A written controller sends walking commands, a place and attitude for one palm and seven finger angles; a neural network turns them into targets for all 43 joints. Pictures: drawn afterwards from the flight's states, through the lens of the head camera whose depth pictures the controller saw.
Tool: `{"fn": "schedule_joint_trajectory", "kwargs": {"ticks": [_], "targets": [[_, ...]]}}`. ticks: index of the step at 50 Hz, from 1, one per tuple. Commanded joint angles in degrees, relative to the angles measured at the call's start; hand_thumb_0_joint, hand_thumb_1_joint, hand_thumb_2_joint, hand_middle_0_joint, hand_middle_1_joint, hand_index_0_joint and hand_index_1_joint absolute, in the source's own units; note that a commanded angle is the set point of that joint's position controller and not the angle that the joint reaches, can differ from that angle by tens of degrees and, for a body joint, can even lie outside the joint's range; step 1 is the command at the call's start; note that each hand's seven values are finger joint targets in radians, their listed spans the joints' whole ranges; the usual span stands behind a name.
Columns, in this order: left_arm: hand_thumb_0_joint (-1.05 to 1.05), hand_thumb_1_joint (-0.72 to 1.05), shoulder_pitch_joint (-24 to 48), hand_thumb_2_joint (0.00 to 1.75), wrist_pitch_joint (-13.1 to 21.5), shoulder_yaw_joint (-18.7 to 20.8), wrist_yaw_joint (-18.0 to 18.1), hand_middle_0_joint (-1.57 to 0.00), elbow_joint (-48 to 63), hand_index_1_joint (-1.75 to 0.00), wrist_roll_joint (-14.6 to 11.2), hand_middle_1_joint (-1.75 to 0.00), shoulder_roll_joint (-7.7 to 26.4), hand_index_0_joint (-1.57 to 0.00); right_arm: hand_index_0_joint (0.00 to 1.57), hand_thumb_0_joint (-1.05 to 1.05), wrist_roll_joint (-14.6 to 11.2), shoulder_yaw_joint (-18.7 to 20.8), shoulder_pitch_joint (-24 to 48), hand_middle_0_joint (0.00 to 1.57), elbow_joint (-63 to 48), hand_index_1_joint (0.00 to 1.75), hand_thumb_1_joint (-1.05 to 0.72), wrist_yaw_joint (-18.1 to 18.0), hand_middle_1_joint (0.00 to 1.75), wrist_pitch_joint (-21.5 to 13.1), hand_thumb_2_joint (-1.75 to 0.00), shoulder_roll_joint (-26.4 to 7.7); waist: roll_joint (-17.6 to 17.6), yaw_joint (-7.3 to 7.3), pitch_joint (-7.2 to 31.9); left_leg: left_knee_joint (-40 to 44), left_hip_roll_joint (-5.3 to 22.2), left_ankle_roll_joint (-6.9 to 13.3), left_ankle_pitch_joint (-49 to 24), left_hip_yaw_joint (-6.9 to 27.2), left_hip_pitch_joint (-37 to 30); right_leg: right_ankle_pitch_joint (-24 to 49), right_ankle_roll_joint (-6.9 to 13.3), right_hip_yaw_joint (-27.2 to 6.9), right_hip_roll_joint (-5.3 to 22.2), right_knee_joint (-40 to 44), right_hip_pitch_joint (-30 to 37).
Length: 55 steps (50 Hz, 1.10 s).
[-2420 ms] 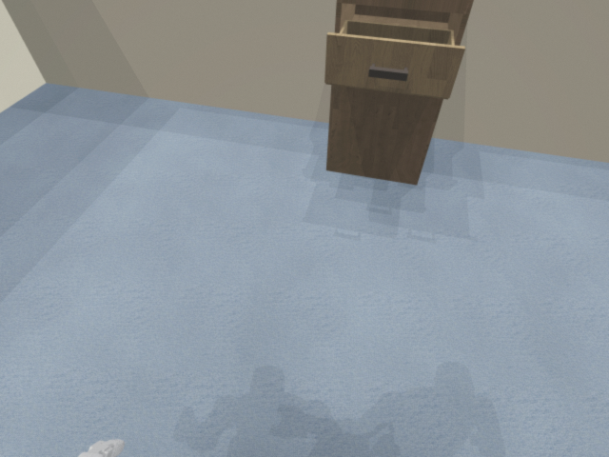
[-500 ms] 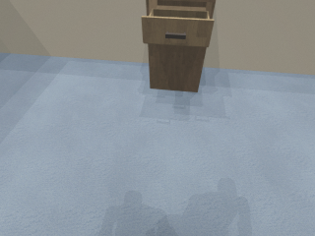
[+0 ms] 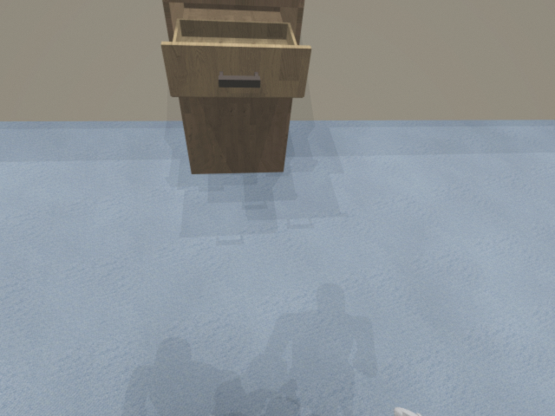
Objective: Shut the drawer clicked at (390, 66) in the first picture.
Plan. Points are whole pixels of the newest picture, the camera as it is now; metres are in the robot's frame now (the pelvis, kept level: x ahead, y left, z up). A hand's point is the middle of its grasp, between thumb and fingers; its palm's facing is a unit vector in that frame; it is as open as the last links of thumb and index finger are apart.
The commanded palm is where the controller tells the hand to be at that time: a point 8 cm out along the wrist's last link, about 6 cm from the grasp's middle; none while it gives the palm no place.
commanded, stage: walk to a spot facing it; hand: left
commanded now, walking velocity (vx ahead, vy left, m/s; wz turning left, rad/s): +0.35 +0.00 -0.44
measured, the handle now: (239, 78) +0.99 +0.20 -0.05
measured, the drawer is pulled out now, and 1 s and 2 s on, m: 0.30 0.30 0.30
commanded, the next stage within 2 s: turn to face it in 0.86 s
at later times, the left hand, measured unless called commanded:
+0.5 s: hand (238, 294) +0.36 +0.10 -0.15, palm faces -0.26 -0.95 -0.20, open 7.4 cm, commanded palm none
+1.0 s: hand (249, 229) +0.52 +0.10 -0.16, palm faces -0.33 -0.93 -0.15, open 7.4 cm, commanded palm none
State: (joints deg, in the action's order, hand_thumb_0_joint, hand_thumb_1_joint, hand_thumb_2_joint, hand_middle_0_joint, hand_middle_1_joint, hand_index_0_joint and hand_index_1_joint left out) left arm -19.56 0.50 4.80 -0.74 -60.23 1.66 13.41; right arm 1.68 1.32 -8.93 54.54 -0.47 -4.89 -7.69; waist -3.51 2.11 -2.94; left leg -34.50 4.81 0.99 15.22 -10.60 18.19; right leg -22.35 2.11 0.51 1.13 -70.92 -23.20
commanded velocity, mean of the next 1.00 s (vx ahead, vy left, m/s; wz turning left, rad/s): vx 0.27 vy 0.00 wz -0.33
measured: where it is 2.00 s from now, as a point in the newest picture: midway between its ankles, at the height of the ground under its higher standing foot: (308, 340)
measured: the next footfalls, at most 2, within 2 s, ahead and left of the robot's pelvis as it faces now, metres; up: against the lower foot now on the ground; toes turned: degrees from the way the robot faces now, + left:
right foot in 0.34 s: +0.27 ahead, -0.15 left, +0.00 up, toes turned -19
left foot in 0.74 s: +0.46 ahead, +0.05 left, +0.00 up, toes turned -7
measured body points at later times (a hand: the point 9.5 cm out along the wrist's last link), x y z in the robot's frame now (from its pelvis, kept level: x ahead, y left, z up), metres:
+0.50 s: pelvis +0.21 -0.05 +0.00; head +0.24 -0.06 +0.45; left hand +0.37 +0.15 -0.14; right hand +0.12 -0.27 -0.15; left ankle +0.18 +0.10 -0.63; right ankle +0.23 -0.14 -0.73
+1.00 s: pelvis +0.41 -0.05 +0.02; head +0.44 -0.04 +0.46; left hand +0.54 +0.15 -0.15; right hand +0.34 -0.28 -0.13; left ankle +0.42 +0.05 -0.73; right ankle +0.40 -0.19 -0.65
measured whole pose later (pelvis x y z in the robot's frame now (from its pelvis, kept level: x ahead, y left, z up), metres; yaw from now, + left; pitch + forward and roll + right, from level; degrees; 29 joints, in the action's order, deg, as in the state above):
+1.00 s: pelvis +0.41 -0.05 +0.02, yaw -24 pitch -1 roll -1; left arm -14.3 -1.4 4.7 -1.6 -57.7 1.5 11.1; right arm 1.5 1.6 -17.6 58.4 -1.6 -4.0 -8.7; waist -2.0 0.9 -2.5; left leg -24.5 6.1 0.2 16.5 -16.2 6.4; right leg -14.6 -1.0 4.4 4.9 -61.5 -33.0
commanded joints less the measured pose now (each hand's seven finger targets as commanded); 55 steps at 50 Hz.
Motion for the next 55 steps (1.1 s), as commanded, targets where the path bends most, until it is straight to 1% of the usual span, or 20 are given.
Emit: {"fn": "schedule_joint_trajectory", "kwargs": {"ticks": [1, 7, 13, 15, 16, 17, 18, 19, 21, 24, 33, 35, 36, 37, 38, 39, 41, 45, 52, 55], "targets": [[0.00, 0.90, -0.7, 0.90, -0.5, 0.3, -1.5, -0.20, 5.3, -0.30, 0.4, -0.30, -1.1, -0.20, 0.20, 0.00, -0.2, 2.3, -7.0, 0.20, 1.0, 0.30, -0.90, -0.9, 0.30, -0.8, -0.90, -8.2, 11.0, -0.44, -0.5, 24.1, 15.5, 5.4, 2.3, 11.4, -1.7, 6.6, -1.4, -0.8, 6.0, 0.9, -9.9], [0.00, 0.90, 10.4, 0.90, -1.0, -0.2, -2.3, -0.20, 9.3, -0.30, 0.6, -0.30, -1.3, -0.20, 0.20, 0.00, -0.2, 3.0, -12.0, 0.20, 3.1, 0.30, -0.90, -0.6, 0.30, -0.7, -0.90, -9.8, 8.9, -2.92, -2.7, 24.8, 14.9, 6.2, -4.9, 3.6, -9.4, 12.4, -3.0, 2.9, 6.8, 19.8, -12.7], [0.00, 0.90, 17.9, 0.90, 0.0, -0.7, -2.2, -0.20, 11.2, -0.30, 0.4, -0.30, -0.5, -0.20, 0.20, 0.00, 0.4, 3.1, -16.5, 0.20, 4.8, 0.30, -0.90, -0.3, 0.30, 0.4, -0.90, -11.7, 9.7, -5.15, -2.3, 17.8, 15.8, 4.7, -21.4, -1.5, -17.3, 9.1, -0.6, 7.7, 2.7, 33.1, -6.5], [0.00, 0.90, 11.7, 0.90, 0.7, -0.3, -1.9, -0.20, 9.3, -0.30, 0.4, -0.30, 1.1, -0.20, 0.20, 0.00, 0.2, 2.9, -16.1, 0.20, 4.7, 0.30, -0.90, -0.2, 0.30, 0.7, -0.90, -12.3, 8.3, -1.68, 1.2, 6.3, 14.5, 3.2, -35.6, -4.5, -16.4, 8.1, 1.2, 10.4, -0.8, 37.8, 4.9], [0.00, 0.90, 2.2, 0.90, 1.3, 0.3, -1.6, -0.20, 6.4, -0.30, 0.6, -0.30, 3.6, -0.20, 0.20, 0.00, -0.2, 2.8, -14.4, 0.20, 4.3, 0.30, -0.90, 0.0, 0.30, 0.8, -0.90, -12.9, 6.6, 3.20, 6.3, -6.2, 12.3, 1.1, -36.8, -7.2, -11.8, 11.3, 2.4, 10.4, -1.7, 41.0, 18.2], [0.00, 0.90, -5.4, 0.90, 2.1, 2.1, -0.9, -0.20, 4.3, -0.30, 0.7, -0.30, 10.6, -0.20, 0.20, 0.00, -1.1, 2.2, -15.6, 0.20, 2.9, 0.30, -0.90, 0.7, 0.30, 0.8, -0.90, -10.2, -5.1, 5.97, 13.8, -24.2, 7.7, -1.7, -17.0, -8.5, 4.6, 9.2, 6.9, -6.0, 11.0, 43.9, 35.9], [0.00, 0.90, -10.1, 0.90, 2.0, 3.2, -0.2, -0.20, 3.2, -0.30, -0.7, -0.30, 15.9, -0.20, 0.20, 0.00, -1.4, 1.7, -13.2, 0.20, 0.2, 0.30, -0.90, 0.4, 0.30, 0.5, -0.90, -7.8, -11.0, 6.05, 17.1, -40.5, 0.2, -3.6, 18.4, -2.7, 19.5, 19.3, 13.7, -30.1, 24.7, 50.3, 43.0], [0.00, 0.90, -8.6, 0.90, 1.8, 3.3, 0.5, -0.20, 3.6, -0.30, -1.2, -0.30, 16.0, -0.20, 0.20, 0.00, -1.6, 2.2, -8.1, 0.20, -0.5, 0.30, -0.90, 0.1, 0.30, 0.7, -0.90, -10.0, -5.1, 6.80, 15.6, -45.3, 2.4, -2.3, 16.8, 5.4, 21.2, 18.3, 14.6, -30.2, 24.5, 52.5, 37.3], [0.00, 0.90, 1.1, 0.90, 1.8, 1.3, 0.9, -0.20, 5.7, -0.30, -1.0, -0.30, 10.3, -0.20, 0.20, 0.00, -0.6, 2.3, -6.5, 0.20, 0.2, 0.30, -0.90, 0.1, 0.30, 1.4, -0.90, -8.8, 1.8, 1.67, 4.6, -42.9, 6.3, -2.4, 6.9, 8.8, 20.9, 11.8, 11.2, -19.1, 19.7, 55.1, 22.0], [0.00, 0.90, 6.8, 0.90, 2.9, 0.2, 1.3, -0.20, 5.9, -0.30, -0.2, -0.30, 6.5, -0.20, 0.20, 0.00, 0.1, 2.2, -13.9, 0.20, 3.1, 0.30, -0.90, 0.4, 0.30, 3.1, -0.90, -6.3, -1.7, -4.28, 3.4, -32.2, 6.5, -3.6, 2.9, 7.2, 11.9, 14.5, 7.9, -7.3, 14.0, 57.1, 9.8], [0.00, 0.90, 3.1, 0.90, 2.6, 0.6, 0.5, -0.20, 3.8, -0.30, -0.4, -0.30, 7.1, -0.20, 0.20, 0.00, -0.2, 2.4, -5.4, 0.20, -0.9, 0.30, -0.90, 1.6, 0.30, 1.8, -0.90, -5.5, -3.0, -2.17, -1.4, -3.4, 1.4, -3.4, -2.1, 2.6, 1.5, 1.4, 7.3, -8.7, 11.2, 56.8, 5.5], [0.00, 0.90, 3.5, 0.90, 2.2, 0.6, 0.5, -0.20, 3.9, -0.30, -0.6, -0.30, 6.5, -0.20, 0.20, 0.00, -0.3, 2.6, -9.6, 0.20, 0.4, 0.30, -0.90, 1.2, 0.30, 1.2, -0.90, -7.1, 0.3, -4.61, -1.1, 3.6, 0.2, -3.2, -3.1, 2.0, -8.5, 2.9, 5.9, -7.2, 8.7, 50.8, 2.0], [0.00, 0.90, 3.3, 0.90, 2.1, 0.3, 0.2, -0.20, 4.4, -0.30, -0.7, -0.30, 4.5, -0.20, 0.20, 0.00, 0.0, 3.2, -14.8, 0.20, 2.0, 0.30, -0.90, 0.5, 0.30, 0.7, -0.90, -9.9, 6.5, -6.79, 1.7, 8.3, 3.0, -1.9, 0.7, 6.5, -17.4, 6.5, 4.1, -5.2, 5.2, 40.0, -1.5], [0.00, 0.90, 2.4, 0.90, 2.0, -0.2, -0.3, -0.20, 5.6, -0.30, -1.2, -0.30, 0.9, -0.20, 0.20, 0.00, 1.0, 4.5, -20.9, 0.20, 3.0, 0.30, -0.90, 0.0, 0.30, 0.4, -0.90, -16.2, 20.2, -8.60, 4.7, 16.2, 17.2, 3.2, 6.7, 24.7, -24.9, -2.3, 0.8, 2.1, -1.8, 21.9, -11.2], [0.00, 0.90, 5.0, 0.90, 2.5, -0.4, -0.3, -0.20, 7.6, -0.30, -0.7, -0.30, 1.2, -0.20, 0.20, 0.00, 0.8, 4.4, -23.6, 0.20, 3.2, 0.30, -0.90, -0.2, 0.30, 0.9, -0.90, -17.8, 21.3, -9.21, 5.0, 22.1, 25.1, 7.6, 10.1, 35.2, -24.1, -11.6, 0.2, 1.9, -2.5, 8.9, -16.3], [0.00, 0.90, 7.3, 0.90, 2.2, -0.2, 0.0, -0.20, 7.5, -0.30, -0.2, -0.30, 2.3, -0.20, 0.20, 0.00, 0.5, 3.8, -21.1, 0.20, 3.0, 0.30, -0.90, -0.7, 0.30, 0.8, -0.90, -15.9, 20.0, -8.75, 3.4, 22.7, 25.7, 8.4, 9.7, 35.2, -20.1, -8.9, 0.2, -1.3, 0.4, 0.6, -18.6], [0.00, 0.90, 7.1, 0.90, 1.7, 0.4, -1.1, -0.20, 6.5, -0.30, -0.1, -0.30, 1.9, -0.20, 0.20, 0.00, 0.2, 2.5, -13.7, 0.20, 1.0, 0.30, -0.90, -0.8, 0.30, 0.4, -0.90, -11.3, 11.0, -5.08, -1.6, 23.3, 20.9, 6.2, 4.7, 22.4, -13.0, 0.4, -0.6, -1.3, 4.1, -1.9, -18.3], [0.00, 0.90, 3.0, 0.90, -0.6, 0.3, -1.3, -0.20, 4.8, -0.30, -0.1, -0.30, -0.9, -0.20, 0.20, 0.00, -0.4, 1.6, -11.8, 0.20, 1.5, 0.30, -0.90, -1.4, 0.30, -0.3, -0.90, -8.4, 11.5, -1.78, 0.3, 19.4, 14.9, 3.6, -26.1, 3.7, -11.0, 7.3, -3.1, 1.4, 4.5, 2.1, -12.8], [0.00, 0.90, 7.9, 0.90, -0.3, -1.4, -0.1, -0.20, 6.0, -0.30, -0.2, -0.30, -3.6, -0.20, 0.20, 0.00, 0.0, 2.0, -13.4, 0.20, 4.3, 0.30, -0.90, -1.1, 0.30, 1.2, -0.90, -8.7, 13.7, -3.48, -0.6, 14.4, 13.0, 5.7, -36.7, -1.3, -11.3, 10.7, -2.7, 6.2, 2.5, 29.0, -2.9], [0.00, 0.90, 3.6, 0.90, 0.9, -1.7, 0.8, -0.20, 3.5, -0.30, -0.2, -0.30, -2.3, -0.20, 0.20, 0.00, -0.5, 1.8, -13.0, 0.20, 5.7, 0.30, -0.90, -1.0, 0.30, 2.0, -0.90, -8.2, 11.8, -0.88, 2.6, 8.2, 10.8, 3.3, -32.8, 1.2, -9.9, 18.5, -2.8, 8.2, 1.4, 40.5, 9.7]]}}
